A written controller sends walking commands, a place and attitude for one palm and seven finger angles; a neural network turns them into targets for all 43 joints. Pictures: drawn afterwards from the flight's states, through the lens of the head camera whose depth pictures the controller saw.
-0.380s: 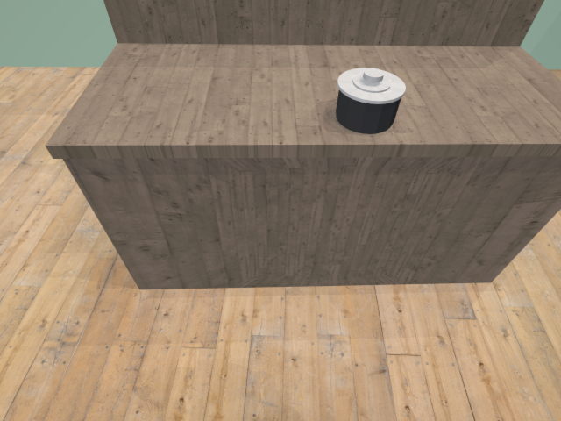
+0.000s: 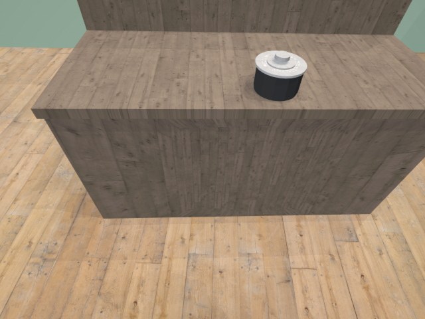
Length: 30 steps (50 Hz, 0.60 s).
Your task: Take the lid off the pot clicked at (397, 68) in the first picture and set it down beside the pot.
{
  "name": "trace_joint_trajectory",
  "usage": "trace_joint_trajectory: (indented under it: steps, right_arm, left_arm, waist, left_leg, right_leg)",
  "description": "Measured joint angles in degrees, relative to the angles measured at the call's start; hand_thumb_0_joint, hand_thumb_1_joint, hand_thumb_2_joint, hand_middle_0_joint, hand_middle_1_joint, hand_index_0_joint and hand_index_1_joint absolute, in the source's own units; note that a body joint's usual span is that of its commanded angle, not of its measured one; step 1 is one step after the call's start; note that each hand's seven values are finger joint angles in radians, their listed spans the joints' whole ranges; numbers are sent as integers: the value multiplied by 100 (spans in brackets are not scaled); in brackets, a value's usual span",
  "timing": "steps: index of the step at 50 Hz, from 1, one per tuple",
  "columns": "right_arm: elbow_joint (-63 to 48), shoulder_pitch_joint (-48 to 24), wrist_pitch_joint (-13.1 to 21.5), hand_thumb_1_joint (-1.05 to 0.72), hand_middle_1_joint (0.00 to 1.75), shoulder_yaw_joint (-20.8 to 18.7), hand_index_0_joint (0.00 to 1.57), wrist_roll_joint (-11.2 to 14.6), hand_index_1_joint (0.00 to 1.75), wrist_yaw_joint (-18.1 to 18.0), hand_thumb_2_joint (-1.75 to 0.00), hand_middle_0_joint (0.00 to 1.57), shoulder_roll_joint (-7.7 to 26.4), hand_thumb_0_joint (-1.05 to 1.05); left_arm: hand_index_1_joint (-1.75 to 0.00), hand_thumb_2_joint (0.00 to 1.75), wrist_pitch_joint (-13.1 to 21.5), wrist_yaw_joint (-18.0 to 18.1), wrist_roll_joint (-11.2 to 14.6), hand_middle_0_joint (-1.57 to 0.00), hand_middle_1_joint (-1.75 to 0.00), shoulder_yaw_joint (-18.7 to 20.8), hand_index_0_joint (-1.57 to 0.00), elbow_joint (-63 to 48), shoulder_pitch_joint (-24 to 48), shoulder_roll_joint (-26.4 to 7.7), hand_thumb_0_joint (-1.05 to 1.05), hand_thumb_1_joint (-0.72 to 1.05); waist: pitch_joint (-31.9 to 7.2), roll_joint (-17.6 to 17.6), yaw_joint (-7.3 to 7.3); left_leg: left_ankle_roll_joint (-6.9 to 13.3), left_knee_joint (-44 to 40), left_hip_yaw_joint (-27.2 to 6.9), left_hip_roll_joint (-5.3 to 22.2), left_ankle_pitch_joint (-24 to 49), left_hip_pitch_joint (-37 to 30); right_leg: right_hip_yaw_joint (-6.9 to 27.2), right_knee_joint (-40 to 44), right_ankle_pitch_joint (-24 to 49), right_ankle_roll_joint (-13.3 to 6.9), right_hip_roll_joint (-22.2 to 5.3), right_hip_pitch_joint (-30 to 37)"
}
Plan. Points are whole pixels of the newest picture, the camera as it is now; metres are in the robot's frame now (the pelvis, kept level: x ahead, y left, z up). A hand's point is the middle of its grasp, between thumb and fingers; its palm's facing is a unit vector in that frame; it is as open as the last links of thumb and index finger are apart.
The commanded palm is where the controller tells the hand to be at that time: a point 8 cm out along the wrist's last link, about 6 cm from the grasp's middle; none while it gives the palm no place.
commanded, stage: look at it before walking up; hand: left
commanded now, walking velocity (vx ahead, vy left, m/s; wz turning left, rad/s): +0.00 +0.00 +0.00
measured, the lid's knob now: (282, 56) +0.85 -0.17 +0.09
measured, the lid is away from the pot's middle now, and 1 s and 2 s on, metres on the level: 0.00 0.00 0.00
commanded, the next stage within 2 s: walk to a spot facing it in 0.26 s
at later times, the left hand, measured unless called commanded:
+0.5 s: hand out of the picture +0.00 +0.17 -0.18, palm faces +0.02 -0.98 -0.19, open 7.4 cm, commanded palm none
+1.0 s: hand out of the picture +0.08 +0.14 -0.16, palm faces -0.18 -0.95 -0.26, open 7.4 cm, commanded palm none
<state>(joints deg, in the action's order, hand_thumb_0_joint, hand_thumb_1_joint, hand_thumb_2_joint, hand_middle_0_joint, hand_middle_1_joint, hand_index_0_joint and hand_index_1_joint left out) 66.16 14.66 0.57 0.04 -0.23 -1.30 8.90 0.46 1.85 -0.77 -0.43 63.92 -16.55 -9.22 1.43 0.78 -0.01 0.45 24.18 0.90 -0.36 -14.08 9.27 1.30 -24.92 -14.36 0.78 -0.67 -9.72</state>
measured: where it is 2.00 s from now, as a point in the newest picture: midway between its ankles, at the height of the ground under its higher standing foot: outside the picture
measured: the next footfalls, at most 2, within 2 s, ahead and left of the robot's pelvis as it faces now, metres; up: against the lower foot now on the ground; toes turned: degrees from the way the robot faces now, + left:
left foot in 1.30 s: +0.13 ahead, +0.10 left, +0.00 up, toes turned -30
right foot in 1.80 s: -0.03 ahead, -0.10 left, +0.00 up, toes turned -52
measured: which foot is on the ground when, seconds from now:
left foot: down 0.00-0.72, up 0.74-1.00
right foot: down 0.00-1.00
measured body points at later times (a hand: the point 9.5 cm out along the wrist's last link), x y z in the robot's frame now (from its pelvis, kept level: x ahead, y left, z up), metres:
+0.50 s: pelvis +0.01 +0.00 +0.00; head +0.02 +0.00 +0.45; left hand +0.00 +0.22 -0.16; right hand +0.01 -0.22 -0.16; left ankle -0.01 +0.11 -0.74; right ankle -0.01 -0.13 -0.74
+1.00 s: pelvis +0.01 -0.04 +0.00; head +0.05 -0.08 +0.45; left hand +0.09 +0.19 -0.14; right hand +0.05 -0.31 -0.15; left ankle +0.04 +0.13 -0.66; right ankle -0.01 -0.11 -0.74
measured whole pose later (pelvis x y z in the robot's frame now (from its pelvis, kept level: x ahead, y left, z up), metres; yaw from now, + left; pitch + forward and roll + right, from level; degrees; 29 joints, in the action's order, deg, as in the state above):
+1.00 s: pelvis +0.01 -0.04 +0.00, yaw -18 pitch +1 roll +2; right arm 54.2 5.2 -2.5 -3.8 -0.7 -1.7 13.1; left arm -0.7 0.7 -0.8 3.7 54.6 -17.9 -9.3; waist 4.2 -1.2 -2.5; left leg -3.8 60.9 -1.3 3.1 -21.3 28.1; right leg 6.0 -25.2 -12.7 -4.6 5.0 -12.9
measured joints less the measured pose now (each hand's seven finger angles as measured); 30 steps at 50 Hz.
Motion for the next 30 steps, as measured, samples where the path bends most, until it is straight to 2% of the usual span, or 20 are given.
trace_joint_trajectory:
  steps: [21, 30]
  right_arm:
    - [-23, 40, 24, -91, 30, -16, 20, -5, 30, -57, -90, 20, -60, 0]
    - [-399, -76, -91, -91, 30, -206, 20, -36, 30, -83, -90, 20, -26, 0]
  left_arm:
    - [-30, 90, 6, 16, 0, -20, -30, 48, -20, 4, -66, 62, 0, 91]
    - [-30, 90, -247, -123, -34, -20, -30, 295, -20, -281, -80, -39, 0, 90]
  waist:
    - [-33, -33, -27]
    - [137, 48, -103]
  left_leg:
    - [4, 11, 24, 7, -94, -74]
    - [-34, 508, 488, 141, -407, 152]
  right_leg:
    - [22, -7, -82, 1, 6, 64]
    - [365, -919, -379, -73, 135, -546]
